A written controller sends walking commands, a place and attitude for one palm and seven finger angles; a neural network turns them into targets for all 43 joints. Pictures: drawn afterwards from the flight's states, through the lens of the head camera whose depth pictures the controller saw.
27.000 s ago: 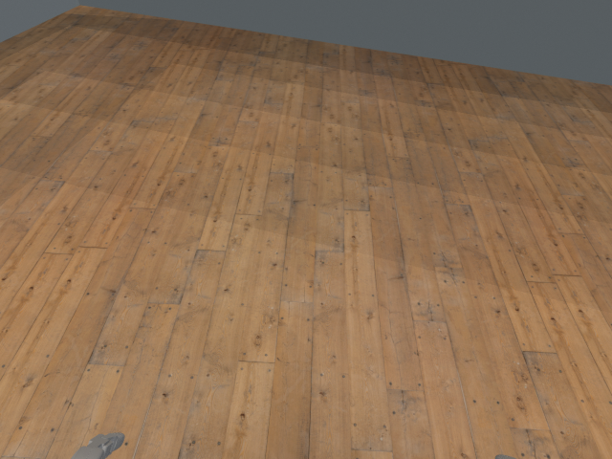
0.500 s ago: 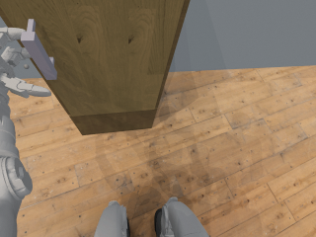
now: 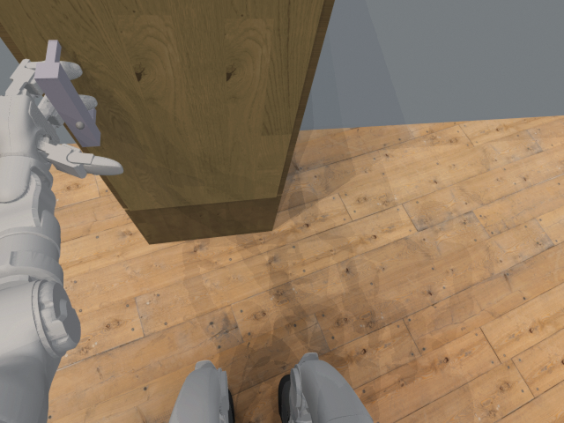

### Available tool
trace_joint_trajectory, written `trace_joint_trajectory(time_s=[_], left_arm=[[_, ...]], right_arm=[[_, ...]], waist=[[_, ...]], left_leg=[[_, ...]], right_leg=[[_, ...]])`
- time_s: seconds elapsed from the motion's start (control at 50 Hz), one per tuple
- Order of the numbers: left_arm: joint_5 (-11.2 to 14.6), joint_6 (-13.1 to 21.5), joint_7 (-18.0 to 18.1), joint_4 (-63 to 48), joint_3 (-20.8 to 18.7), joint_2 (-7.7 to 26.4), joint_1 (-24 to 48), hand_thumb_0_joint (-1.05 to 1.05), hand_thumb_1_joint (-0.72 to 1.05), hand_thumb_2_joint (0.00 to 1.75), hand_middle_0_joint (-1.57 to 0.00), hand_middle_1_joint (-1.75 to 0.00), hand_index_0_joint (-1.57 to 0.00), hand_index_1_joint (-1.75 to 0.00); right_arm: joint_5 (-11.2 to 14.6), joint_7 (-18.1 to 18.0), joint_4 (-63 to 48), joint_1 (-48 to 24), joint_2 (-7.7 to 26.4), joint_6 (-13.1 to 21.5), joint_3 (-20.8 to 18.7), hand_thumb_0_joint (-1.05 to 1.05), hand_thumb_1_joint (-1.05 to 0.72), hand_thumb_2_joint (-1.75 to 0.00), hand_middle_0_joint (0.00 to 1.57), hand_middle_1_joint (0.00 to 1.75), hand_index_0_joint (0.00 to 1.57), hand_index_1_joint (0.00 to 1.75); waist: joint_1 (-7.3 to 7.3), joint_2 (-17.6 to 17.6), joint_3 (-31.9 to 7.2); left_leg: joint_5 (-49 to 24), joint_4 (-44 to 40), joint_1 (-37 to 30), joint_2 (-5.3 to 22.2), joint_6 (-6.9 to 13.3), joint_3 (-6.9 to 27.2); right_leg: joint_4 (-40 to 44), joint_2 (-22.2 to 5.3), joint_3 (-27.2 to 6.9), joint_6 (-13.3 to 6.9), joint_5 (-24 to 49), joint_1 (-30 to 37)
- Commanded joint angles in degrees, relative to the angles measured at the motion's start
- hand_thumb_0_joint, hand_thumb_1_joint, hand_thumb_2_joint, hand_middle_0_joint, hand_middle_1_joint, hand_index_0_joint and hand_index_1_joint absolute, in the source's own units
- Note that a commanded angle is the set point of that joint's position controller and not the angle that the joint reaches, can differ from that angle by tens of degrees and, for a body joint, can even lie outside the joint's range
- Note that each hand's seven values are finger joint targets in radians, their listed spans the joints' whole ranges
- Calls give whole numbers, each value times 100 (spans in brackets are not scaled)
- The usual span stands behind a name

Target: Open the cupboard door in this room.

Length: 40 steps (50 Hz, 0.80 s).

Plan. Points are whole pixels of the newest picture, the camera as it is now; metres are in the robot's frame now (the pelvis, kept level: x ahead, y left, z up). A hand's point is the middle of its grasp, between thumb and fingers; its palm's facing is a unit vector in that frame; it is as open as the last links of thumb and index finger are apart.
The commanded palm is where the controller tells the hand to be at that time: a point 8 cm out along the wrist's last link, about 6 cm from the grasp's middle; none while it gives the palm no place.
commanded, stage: slide the fingers in behind the handle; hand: left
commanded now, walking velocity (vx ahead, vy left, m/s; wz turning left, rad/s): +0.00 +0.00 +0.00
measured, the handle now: (73, 97) +0.55 +0.25 +0.05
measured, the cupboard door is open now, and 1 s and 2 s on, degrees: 0 0 21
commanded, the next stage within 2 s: close the thumb around the handle in 0.54 s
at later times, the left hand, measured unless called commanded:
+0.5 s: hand (90, 122) +0.50 +0.22 +0.06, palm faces +0.09 -1.00 -0.02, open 13.9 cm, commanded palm +0.48 +0.26 +0.05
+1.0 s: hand (88, 121) +0.51 +0.23 +0.05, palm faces +0.09 -1.00 -0.02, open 10.1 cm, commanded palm +0.49 +0.26 +0.05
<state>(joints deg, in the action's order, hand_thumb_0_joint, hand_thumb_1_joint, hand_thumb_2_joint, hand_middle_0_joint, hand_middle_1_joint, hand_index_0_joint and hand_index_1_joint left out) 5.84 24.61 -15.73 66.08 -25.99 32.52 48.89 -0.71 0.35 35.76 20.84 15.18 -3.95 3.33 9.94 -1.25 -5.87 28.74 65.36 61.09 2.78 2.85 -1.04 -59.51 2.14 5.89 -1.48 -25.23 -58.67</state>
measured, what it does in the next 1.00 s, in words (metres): stands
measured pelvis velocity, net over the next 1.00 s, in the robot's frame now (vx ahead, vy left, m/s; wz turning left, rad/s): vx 0.00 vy -0.01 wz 0.00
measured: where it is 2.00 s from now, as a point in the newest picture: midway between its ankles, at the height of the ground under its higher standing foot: outside the picture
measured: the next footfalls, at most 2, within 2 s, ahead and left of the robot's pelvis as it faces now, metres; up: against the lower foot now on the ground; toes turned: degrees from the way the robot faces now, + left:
none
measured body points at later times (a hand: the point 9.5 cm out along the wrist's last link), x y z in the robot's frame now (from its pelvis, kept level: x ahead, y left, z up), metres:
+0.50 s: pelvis +0.00 -0.01 +0.00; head +0.15 +0.02 +0.42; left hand +0.49 +0.27 +0.06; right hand +0.02 -0.27 -0.11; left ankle +0.01 +0.08 -0.65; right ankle +0.02 -0.11 -0.65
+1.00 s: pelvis +0.00 -0.01 +0.00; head +0.15 +0.03 +0.42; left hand +0.50 +0.28 +0.06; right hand +0.01 -0.27 -0.11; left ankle +0.01 +0.08 -0.65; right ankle +0.02 -0.11 -0.65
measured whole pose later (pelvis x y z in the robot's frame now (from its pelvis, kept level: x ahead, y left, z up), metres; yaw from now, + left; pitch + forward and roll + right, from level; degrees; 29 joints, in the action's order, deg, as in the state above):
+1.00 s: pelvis +0.00 -0.01 +0.00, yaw +0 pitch +25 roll -4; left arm 5.3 25.4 -14.8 67.3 -25.5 32.8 51.1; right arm -0.9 0.3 36.1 21.0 15.4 -3.1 3.2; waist 10.2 -1.4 -6.0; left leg 28.9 66.5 62.8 2.8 2.5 -0.6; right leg -60.9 2.2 6.2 -1.9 -25.6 -60.4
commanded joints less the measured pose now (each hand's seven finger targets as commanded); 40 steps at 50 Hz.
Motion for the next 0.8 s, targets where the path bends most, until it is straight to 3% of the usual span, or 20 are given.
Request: trace_joint_trajectory(time_s=[0.0,0.02,0.06,0.12,0.14,0.16,0.18,0.2,0.22,0.3,0.36,0.4,0.48,0.52,0.54,0.62,0.66,0.72,0.76,0.78], left_arm=[[26,552,115,-1415,-135,1506,2445,0,-50,30,-30,-120,-30,-120],[42,554,113,-1413,-4,1295,2454,0,-50,30,-30,-120,-30,-120],[46,544,108,-1381,23,1251,2314,0,-50,30,-30,-120,-30,-120],[72,473,103,-1283,132,1091,2411,0,-50,30,-30,-120,-30,-120],[68,444,135,-1250,-76,1364,2415,0,-50,30,-30,-120,-30,-120],[72,399,145,-1225,-34,1311,2421,0,-50,30,-30,-120,-30,-120],[60,406,174,-1232,-214,1507,2355,0,-50,30,-30,-120,-30,-120],[41,402,180,-1301,-147,1433,2324,0,-50,30,-30,-120,-30,-120],[30,401,218,-1237,-315,1602,2160,0,-50,30,-30,-120,-30,-120],[-28,458,219,-1192,99,1201,2406,0,-50,30,-30,-120,-30,-120],[42,496,173,-1211,-36,1270,2202,0,-50,30,-30,-120,-30,-120],[73,537,135,-1341,11,1230,2340,0,-50,30,-30,-120,-30,-120],[55,430,123,-1078,-68,1312,2167,0,-50,30,-30,-120,-30,-120],[3,375,148,-1005,37,1283,2337,0,-50,30,-30,-120,-30,-120],[-29,377,162,-1013,19,1337,2397,0,-50,30,-30,-120,-30,-120],[-4,455,164,-1088,-75,1414,2377,0,-50,30,-30,-120,-30,-120],[21,429,129,-1028,52,1245,2399,0,-39,35,-31,-121,-31,-121],[55,451,119,-1152,-32,1334,2472,0,-22,42,-32,-123,-32,-123],[35,406,122,-1047,-81,1441,2434,0,-11,47,-33,-124,-33,-124],[35,417,123,-1069,-66,1434,2512,0,-5,49,-33,-125,-33,-125]], right_arm=[[-79,-93,-196,1068,1109,82,-434,0,-90,-90,20,30,20,30],[-83,-69,-188,1049,1080,98,-443,0,-90,-90,20,30,20,30],[-69,-58,-181,1038,1086,88,-451,0,-90,-90,20,30,20,30],[-58,-56,-129,1052,1083,78,-456,0,-90,-90,20,30,20,30],[-54,-78,-109,1061,1116,60,-453,0,-90,-90,20,30,20,30],[-46,-76,-145,1050,1090,66,-437,0,-90,-90,20,30,20,30],[-53,-91,-160,1085,1110,62,-446,0,-90,-90,20,30,20,30],[-49,-79,-201,1056,1074,62,-429,0,-90,-90,20,30,20,30],[-51,-83,-211,1051,1084,55,-435,0,-90,-90,20,30,20,30],[-47,-67,-214,999,1027,77,-402,0,-90,-90,20,30,20,30],[-48,-67,-221,1024,1066,94,-445,0,-90,-90,20,30,20,30],[-51,-69,-208,1039,1061,102,-448,0,-90,-90,20,30,20,30],[-37,-76,-214,1050,1080,87,-438,0,-90,-90,20,30,20,30],[-25,-80,-203,1023,1067,86,-418,0,-90,-90,20,30,20,30],[-28,-83,-208,1015,1067,92,-415,0,-90,-90,20,30,20,30],[-42,-90,-227,1050,1075,124,-423,0,-90,-90,20,30,20,30],[-32,-86,-215,1030,1059,130,-418,0,-90,-90,20,30,20,30],[-44,-86,-194,1063,1094,137,-438,0,-90,-90,20,30,20,30],[-35,-103,-199,1052,1106,132,-426,0,-90,-90,20,30,20,30],[-41,-107,-195,1070,1098,139,-415,0,-90,-90,20,30,20,30]], waist=[[24,-1127,-3140],[67,-1158,-3123],[31,-1085,-3077],[107,-1007,-2973],[74,-927,-2902],[75,-921,-2883],[15,-844,-2936],[-18,-1017,-3043],[-63,-881,-2996],[108,-877,-2670],[34,-829,-2909],[24,-1019,-3099],[19,-748,-2819],[101,-770,-2606],[72,-860,-2571],[46,-850,-2945],[85,-855,-2818],[61,-948,-3022],[77,-768,-2864],[96,-870,-2845]], left_leg=[[-2667,-658,-2669,-38,-203,632],[-2707,-643,-2731,-38,-204,617],[-2655,-666,-2703,-34,-206,600],[-2609,-660,-2635,-43,-186,600],[-2548,-672,-2509,-38,-175,595],[-2475,-680,-2385,-71,-154,563],[-2576,-670,-2390,-70,-145,563],[-2621,-678,-2396,-89,-152,527],[-2584,-676,-2323,-82,-146,505],[-2327,-681,-2192,-81,-119,500],[-2413,-674,-2305,-86,-132,495],[-2571,-651,-2452,-84,-151,515],[-2393,-666,-2204,-91,-114,504],[-2141,-684,-2025,-91,-103,476],[-2062,-685,-1986,-101,-102,469],[-2267,-632,-2139,-102,-106,495],[-2176,-620,-2059,-108,-105,477],[-2269,-619,-2250,-96,-119,519],[-2123,-624,-2048,-96,-96,492],[-2204,-612,-2080,-101,-88,503]], right_leg=[[441,115,-348,14,1539,839],[468,114,-344,23,1572,799],[496,119,-343,18,1550,857],[525,126,-341,27,1572,845],[522,120,-349,24,1583,915],[523,118,-372,34,1601,1031],[499,121,-376,15,1706,1119],[490,106,-391,29,1769,1182],[509,105,-402,33,1783,1243],[518,111,-411,43,1619,1056],[533,111,-420,32,1682,1169],[485,108,-417,31,1762,1137],[497,113,-416,24,1692,1157],[538,93,-429,53,1534,1068],[539,92,-447,44,1464,1064],[483,99,-450,39,1606,1144],[500,93,-453,49,1546,1095],[487,101,-434,39,1547,1048],[520,93,-457,51,1494,1106],[487,101,-449,36,1549,1059]])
